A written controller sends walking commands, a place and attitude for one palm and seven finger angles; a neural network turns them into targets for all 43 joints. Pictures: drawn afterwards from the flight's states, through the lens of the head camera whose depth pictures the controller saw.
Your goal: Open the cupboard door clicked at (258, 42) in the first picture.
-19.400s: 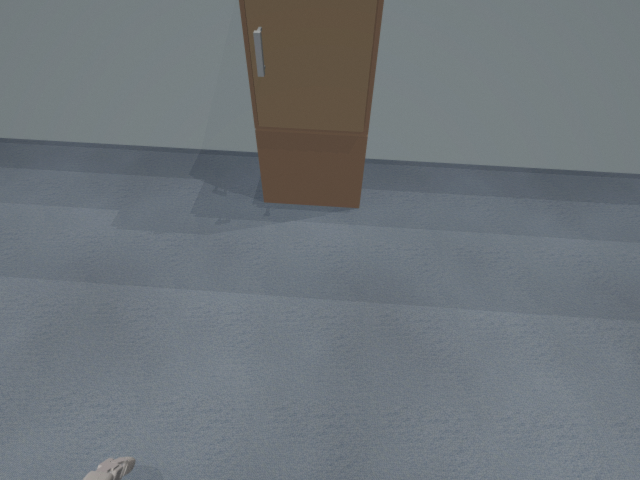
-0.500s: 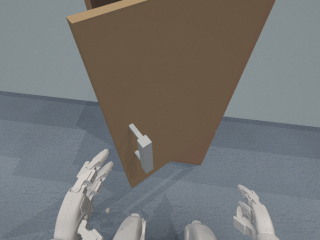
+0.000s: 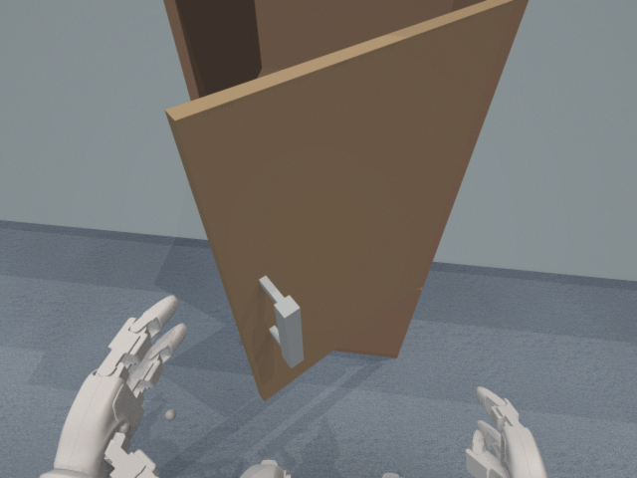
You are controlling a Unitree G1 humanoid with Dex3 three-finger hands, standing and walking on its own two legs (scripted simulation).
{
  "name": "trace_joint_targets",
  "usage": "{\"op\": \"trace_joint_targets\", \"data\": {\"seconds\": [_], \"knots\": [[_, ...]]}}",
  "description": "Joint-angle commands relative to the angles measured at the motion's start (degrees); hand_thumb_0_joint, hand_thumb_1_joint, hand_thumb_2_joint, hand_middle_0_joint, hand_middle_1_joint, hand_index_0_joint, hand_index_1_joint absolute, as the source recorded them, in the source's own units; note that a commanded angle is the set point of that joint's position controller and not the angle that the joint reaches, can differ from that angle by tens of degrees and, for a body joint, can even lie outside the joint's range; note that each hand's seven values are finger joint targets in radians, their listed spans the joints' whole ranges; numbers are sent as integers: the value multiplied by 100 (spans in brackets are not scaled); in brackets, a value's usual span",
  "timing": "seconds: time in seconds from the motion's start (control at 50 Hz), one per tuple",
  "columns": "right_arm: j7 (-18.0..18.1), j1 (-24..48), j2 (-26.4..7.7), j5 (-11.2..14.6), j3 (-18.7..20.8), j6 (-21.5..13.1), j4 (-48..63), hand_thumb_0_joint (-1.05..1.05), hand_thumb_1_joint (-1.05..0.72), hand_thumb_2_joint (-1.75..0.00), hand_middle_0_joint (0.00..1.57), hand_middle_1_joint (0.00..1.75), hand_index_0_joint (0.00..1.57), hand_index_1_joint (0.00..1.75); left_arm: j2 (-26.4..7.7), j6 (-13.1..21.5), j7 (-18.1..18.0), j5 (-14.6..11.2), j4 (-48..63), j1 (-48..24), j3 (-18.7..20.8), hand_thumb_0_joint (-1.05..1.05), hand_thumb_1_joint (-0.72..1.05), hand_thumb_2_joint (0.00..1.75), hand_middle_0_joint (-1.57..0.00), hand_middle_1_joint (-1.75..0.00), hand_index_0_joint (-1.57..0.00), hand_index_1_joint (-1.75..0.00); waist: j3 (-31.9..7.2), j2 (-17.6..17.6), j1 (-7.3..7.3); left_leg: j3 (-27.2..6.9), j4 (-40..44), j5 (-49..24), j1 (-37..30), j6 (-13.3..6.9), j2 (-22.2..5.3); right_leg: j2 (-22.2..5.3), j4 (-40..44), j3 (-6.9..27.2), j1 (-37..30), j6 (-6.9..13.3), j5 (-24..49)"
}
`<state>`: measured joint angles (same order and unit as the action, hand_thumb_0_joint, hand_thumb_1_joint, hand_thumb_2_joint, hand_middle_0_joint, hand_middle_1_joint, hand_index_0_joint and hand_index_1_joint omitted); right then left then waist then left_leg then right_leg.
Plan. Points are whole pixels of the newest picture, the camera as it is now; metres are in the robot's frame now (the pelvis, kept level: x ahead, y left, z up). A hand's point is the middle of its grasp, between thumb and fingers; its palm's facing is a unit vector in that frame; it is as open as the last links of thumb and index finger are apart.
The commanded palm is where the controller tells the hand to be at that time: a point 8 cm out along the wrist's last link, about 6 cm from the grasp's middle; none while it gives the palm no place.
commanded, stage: draw the hand back to the body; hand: left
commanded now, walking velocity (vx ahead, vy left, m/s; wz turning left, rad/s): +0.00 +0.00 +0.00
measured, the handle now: (281, 323) +0.31 +0.07 +0.03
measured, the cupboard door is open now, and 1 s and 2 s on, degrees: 45 45 45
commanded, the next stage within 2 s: step back with the hand held close in 1.22 s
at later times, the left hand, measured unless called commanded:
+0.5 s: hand (53, 360) +0.20 +0.24 +0.16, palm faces +0.29 -0.88 -0.39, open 13.2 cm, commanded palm +0.16 +0.28 +0.19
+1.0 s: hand out of the picture +0.22 +0.27 +0.24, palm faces +0.46 -0.80 -0.38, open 7.8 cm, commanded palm +0.17 +0.30 +0.25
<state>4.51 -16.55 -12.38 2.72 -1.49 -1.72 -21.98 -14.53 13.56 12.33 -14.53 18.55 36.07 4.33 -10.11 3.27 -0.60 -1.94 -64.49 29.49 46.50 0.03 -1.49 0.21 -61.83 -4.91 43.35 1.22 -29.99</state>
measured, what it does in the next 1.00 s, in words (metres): rises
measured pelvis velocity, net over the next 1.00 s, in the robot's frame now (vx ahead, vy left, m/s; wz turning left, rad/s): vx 0.03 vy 0.01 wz -0.02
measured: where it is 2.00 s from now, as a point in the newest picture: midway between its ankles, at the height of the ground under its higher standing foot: outside the picture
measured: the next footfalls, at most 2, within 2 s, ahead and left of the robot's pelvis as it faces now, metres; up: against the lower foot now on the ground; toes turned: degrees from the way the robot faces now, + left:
none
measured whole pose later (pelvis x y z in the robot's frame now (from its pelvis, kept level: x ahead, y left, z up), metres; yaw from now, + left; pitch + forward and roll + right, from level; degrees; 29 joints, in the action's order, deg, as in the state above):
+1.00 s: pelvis +0.03 +0.01 +0.08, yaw -1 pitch -4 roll +0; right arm 5.0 -11.6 -13.6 0.4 -1.6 -6.1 -34.9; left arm -19.3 3.0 -7.4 -4.3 23.8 27.2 19.5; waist 0.0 3.6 3.5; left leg 1.1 -27.5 15.5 8.1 -0.6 -0.3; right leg -0.2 -26.0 -2.1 6.4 0.2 -15.7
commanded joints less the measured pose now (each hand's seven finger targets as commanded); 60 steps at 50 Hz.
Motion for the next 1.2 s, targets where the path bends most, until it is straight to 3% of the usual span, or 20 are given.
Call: {"op": "trace_joint_targets", "data": {"seconds": [0.0,0.12,0.14,0.16,0.18,0.2,0.24,0.28,0.36,0.48,0.6,0.62,0.78,0.82,0.86,0.9,1.0,1.08,1.12,1.18], "knots": [[66,561,-639,19,287,-492,991,0,-90,-90,20,30,20,30,-688,473,144,-249,1452,-22,663,0,-50,30,-15,-30,-15,-30,-476,-68,72,6,1127,-960,-774,-144,252,93,1472,355,-818,-40,788],[36,549,-643,83,270,-693,818,0,-90,-90,20,30,20,30,-813,362,282,-385,1494,-4,913,0,-32,37,-16,-30,-16,-30,-357,157,82,-62,1482,-1344,-1285,-125,206,167,1567,138,-1054,-28,1368],[228,553,-615,-24,278,-568,904,0,-90,-90,20,30,20,30,-1624,-95,-660,554,1980,188,1119,0,-29,39,-16,-30,-16,-30,-528,270,517,73,1883,-1424,-1422,-114,119,-4,1873,439,-1291,60,1378],[277,522,-505,-44,208,-523,929,0,-90,-90,20,30,20,30,-1036,-403,-1086,674,2060,458,806,0,-26,40,-16,-30,-16,-30,-268,348,326,73,2018,-1375,-1552,-96,130,-22,1966,342,-1252,42,1318],[282,539,-501,-49,194,-538,874,0,-90,-90,20,30,20,30,-904,-565,-1309,757,2108,449,712,0,-22,42,-16,-30,-16,-30,-201,224,309,6,2092,-1372,-1563,-91,121,-18,2015,294,-1302,45,1310],[268,510,-451,-54,165,-481,783,0,-90,-90,20,30,20,30,-613,-756,-1472,875,1861,700,488,0,-18,43,-16,-30,-16,-30,178,380,246,34,2156,-1335,-1573,-94,87,-20,2043,228,-1309,27,1249],[272,516,-514,-67,147,-423,738,0,-90,-90,20,30,20,30,-854,-924,-1737,1033,2070,519,625,0,-12,47,-16,-30,-16,-30,153,300,233,16,2274,-1428,-1807,-104,57,-18,2179,183,-1463,23,1340],[301,579,-567,-99,131,-442,683,0,-90,-90,20,30,20,30,-1060,-983,-1931,1118,2070,199,775,0,-5,50,-17,-30,-17,-30,178,-104,225,-27,2452,-1416,-1961,-120,49,-11,2374,177,-1692,19,1356],[331,597,-587,-126,68,-566,571,0,-90,-90,20,30,20,30,-1156,-1009,-2131,1224,2201,-89,915,0,9,55,-17,-30,-17,-30,133,-117,242,-41,2776,-1603,-2437,-129,36,-50,2576,157,-2039,2,1521],[277,735,-627,-151,18,-760,260,0,-90,-90,20,30,20,30,-1261,-1013,-2208,1272,2171,-482,1156,0,31,64,-18,-30,-18,-30,332,168,318,-127,3250,-2100,-2964,-67,1,-63,2921,155,-2523,12,1796],[185,915,-604,-185,38,-819,30,0,-90,-90,20,30,20,30,-1330,-963,-2152,1189,1968,-611,1557,0,51,74,-19,-30,-19,-30,570,-83,391,-48,3615,-2750,-3291,-9,-40,-59,3251,130,-3048,-7,2291],[164,954,-611,-192,42,-818,-2,0,-90,-90,20,30,20,30,-1373,-938,-2142,1181,2012,-710,1631,0,55,75,-19,-30,-19,-30,572,99,405,-12,3669,-2737,-3354,-6,-26,-57,3322,151,-3114,-1,2308],[137,1170,-647,-221,107,-857,-244,0,-90,-90,20,30,20,30,-1740,-765,-2149,1115,2044,-1358,2262,0,83,87,-20,-30,-20,-30,636,374,460,119,4024,-2607,-3692,-35,17,-48,3755,209,-3530,23,2439],[138,1184,-629,-226,120,-836,-297,0,-90,-90,20,30,20,30,-1698,-751,-2147,1071,1873,-1422,2315,0,90,90,-20,-30,-20,-30,732,130,442,144,4078,-2540,-3732,-52,29,-43,3830,205,-3526,1,2466],[104,1180,-633,-224,153,-804,-342,0,-90,-90,20,30,20,30,-1365,-752,-2076,1050,1560,-1209,2059,0,90,90,-20,-30,-20,-30,889,-97,406,185,4123,-2467,-3763,-74,25,-30,3929,194,-3487,-31,2417],[72,1200,-655,-218,183,-766,-363,0,-90,-90,20,30,20,30,-1213,-770,-2022,1037,1435,-1125,1903,0,90,90,-20,-30,-20,-30,941,-44,399,218,4167,-2586,-3856,-90,12,-51,3984,214,-3519,-42,2526],[100,1308,-675,-261,233,-749,-365,0,-90,-90,20,30,20,30,-1560,-675,-2040,1068,1784,-1355,2122,0,90,90,-20,-30,-20,-30,554,-86,457,267,4210,-2602,-4037,-141,65,-65,4076,277,-3766,-57,2648],[137,1369,-641,-264,218,-822,-444,0,-90,-90,20,30,20,30,-1760,-618,-2083,1107,1917,-1477,2274,0,90,90,-20,-30,-20,-30,651,155,474,300,4202,-2476,-4084,-137,108,-73,4232,327,-3737,-36,2534],[139,1352,-600,-269,200,-856,-481,0,-90,-90,20,30,20,30,-1668,-598,-2093,1119,1913,-1448,2218,0,90,90,-20,-30,-20,-30,702,337,461,293,4235,-2475,-4120,-119,121,-72,4230,312,-3711,-32,2516],[147,1377,-615,-263,222,-884,-533,0,-90,-90,20,30,20,30,-1573,-609,-2074,1107,1632,-1426,2149,0,90,90,-20,-30,-20,-30,999,118,443,302,4286,-2332,-4115,-126,98,-47,4381,312,-3556,-51,2340]]}}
